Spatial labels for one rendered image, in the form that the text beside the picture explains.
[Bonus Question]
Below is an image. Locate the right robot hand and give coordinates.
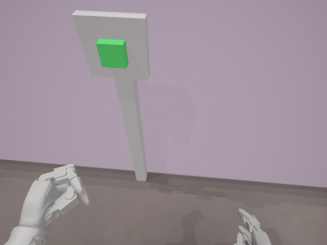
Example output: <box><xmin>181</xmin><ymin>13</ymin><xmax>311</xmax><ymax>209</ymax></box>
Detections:
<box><xmin>234</xmin><ymin>208</ymin><xmax>271</xmax><ymax>245</ymax></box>

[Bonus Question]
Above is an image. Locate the button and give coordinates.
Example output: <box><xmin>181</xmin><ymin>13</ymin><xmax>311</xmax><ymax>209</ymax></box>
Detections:
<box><xmin>96</xmin><ymin>38</ymin><xmax>128</xmax><ymax>68</ymax></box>

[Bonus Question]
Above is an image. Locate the left robot forearm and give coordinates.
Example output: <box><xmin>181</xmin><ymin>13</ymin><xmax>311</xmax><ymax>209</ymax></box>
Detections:
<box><xmin>4</xmin><ymin>225</ymin><xmax>48</xmax><ymax>245</ymax></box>

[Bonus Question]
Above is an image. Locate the panel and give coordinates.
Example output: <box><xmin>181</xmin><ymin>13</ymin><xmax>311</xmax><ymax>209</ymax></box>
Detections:
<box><xmin>72</xmin><ymin>10</ymin><xmax>150</xmax><ymax>181</ymax></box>

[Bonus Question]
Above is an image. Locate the left robot hand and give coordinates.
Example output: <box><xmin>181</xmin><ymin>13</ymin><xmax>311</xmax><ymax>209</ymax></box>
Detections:
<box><xmin>19</xmin><ymin>164</ymin><xmax>90</xmax><ymax>231</ymax></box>

